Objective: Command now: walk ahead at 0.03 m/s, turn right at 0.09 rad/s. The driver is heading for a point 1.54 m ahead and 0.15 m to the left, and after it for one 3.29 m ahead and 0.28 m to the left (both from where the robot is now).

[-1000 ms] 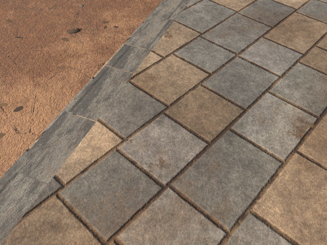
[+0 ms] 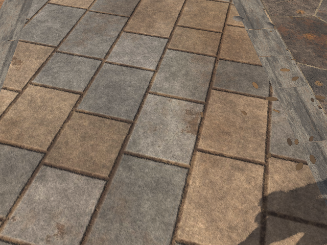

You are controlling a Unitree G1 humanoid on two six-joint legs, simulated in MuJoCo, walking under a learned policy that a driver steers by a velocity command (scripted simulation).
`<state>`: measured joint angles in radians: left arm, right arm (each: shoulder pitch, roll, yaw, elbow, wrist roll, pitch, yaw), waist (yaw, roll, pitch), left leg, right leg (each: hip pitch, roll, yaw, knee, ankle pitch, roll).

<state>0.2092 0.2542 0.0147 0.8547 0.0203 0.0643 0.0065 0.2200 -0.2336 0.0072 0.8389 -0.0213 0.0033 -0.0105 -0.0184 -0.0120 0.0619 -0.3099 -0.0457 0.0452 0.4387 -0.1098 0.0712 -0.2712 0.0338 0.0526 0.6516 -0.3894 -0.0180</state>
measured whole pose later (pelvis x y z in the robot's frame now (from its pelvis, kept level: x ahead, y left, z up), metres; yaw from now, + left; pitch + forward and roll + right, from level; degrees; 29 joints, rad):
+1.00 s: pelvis +0.11 -0.01 +0.00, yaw +1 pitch +0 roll -1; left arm 0.46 0.19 0.03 1.15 0.03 -0.04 0.04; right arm 0.25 -0.20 -0.03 1.07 -0.03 -0.03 0.01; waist 0.04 -0.02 0.00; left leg -0.37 0.01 0.06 0.74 -0.40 0.07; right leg 0.02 0.05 0.04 0.34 -0.36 -0.05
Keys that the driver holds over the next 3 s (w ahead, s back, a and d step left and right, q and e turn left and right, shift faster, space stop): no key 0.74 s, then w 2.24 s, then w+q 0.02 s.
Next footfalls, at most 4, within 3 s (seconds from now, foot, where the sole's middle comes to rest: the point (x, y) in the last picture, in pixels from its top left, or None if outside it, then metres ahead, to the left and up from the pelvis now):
0.04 right None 0.04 -0.11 -0.77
1.08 left None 0.22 0.11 -0.77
1.58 right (175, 224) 0.57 -0.04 -0.77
2.12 left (134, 162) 0.87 0.14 -0.77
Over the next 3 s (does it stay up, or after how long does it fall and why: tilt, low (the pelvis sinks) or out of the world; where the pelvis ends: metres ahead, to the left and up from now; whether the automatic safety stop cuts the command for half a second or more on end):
stays up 1.18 0.03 0.01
